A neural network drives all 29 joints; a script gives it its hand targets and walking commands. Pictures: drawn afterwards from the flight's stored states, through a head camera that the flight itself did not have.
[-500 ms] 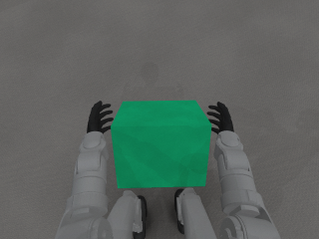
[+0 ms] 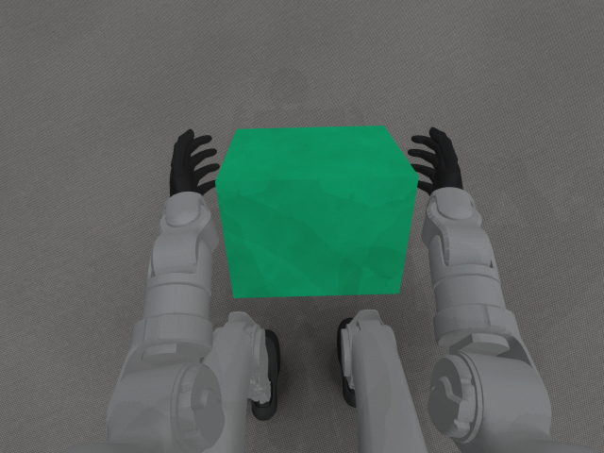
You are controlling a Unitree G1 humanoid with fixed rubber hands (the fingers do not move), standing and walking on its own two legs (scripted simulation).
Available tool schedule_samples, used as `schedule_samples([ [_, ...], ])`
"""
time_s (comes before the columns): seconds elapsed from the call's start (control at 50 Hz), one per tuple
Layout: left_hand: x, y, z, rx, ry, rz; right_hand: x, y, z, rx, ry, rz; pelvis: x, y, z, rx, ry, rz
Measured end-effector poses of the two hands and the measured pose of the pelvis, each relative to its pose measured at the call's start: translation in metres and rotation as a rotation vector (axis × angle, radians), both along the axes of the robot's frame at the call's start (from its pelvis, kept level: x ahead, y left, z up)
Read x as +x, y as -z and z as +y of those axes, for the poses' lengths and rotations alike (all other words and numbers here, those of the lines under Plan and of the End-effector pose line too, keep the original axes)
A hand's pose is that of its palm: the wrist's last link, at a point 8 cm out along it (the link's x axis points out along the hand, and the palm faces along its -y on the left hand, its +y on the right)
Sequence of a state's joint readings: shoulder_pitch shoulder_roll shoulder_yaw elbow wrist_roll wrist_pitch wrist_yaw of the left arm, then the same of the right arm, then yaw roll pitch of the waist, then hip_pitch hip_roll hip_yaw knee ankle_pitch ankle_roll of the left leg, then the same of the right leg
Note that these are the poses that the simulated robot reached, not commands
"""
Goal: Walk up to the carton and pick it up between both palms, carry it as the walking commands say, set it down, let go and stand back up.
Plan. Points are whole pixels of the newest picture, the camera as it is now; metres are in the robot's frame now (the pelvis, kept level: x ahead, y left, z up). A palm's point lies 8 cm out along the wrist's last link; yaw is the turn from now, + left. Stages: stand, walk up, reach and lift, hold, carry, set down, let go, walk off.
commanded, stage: set down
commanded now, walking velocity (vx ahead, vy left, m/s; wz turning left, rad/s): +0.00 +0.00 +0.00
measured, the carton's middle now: (313, 206) +0.44 -0.01 -0.21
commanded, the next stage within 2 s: none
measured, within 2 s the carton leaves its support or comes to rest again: neither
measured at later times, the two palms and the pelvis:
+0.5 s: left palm (213, 201) +0.45 +0.15 -0.21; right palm (413, 191) +0.47 -0.17 -0.22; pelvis -0.04 -0.01 -0.07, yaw +2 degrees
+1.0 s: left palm (228, 198) +0.48 +0.15 -0.29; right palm (404, 187) +0.50 -0.18 -0.30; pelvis -0.05 -0.01 -0.13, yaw +2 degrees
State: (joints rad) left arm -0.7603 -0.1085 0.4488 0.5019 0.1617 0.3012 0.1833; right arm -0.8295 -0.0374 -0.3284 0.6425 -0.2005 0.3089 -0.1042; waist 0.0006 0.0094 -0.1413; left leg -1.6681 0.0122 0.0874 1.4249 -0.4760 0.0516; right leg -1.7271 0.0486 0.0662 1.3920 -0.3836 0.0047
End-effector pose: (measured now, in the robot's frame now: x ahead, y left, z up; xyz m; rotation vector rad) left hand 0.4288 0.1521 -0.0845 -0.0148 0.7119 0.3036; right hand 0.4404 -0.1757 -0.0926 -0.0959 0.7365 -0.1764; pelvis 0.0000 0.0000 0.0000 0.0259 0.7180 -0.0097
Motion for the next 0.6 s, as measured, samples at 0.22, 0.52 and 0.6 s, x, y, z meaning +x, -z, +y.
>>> schedule_samples([
  [0.22,0.010,0.041,-0.006,0.027,0.001,0.026,0.011,0.047,-0.005,0.014,-0.011,0.028,-0.006,0.028,-0.010,0.020,-0.006,0.010],
  [0.52,0.023,0.135,0.002,0.008,-0.032,-0.055,0.035,0.135,0.003,0.053,0.009,-0.054,-0.045,0.070,-0.014,0.028,-0.010,-0.184],
  [0.6,0.021,0.167,0.007,-0.019,-0.055,-0.049,0.036,0.166,0.007,0.075,0.017,-0.049,-0.051,0.092,-0.012,0.024,-0.015,-0.193],
])
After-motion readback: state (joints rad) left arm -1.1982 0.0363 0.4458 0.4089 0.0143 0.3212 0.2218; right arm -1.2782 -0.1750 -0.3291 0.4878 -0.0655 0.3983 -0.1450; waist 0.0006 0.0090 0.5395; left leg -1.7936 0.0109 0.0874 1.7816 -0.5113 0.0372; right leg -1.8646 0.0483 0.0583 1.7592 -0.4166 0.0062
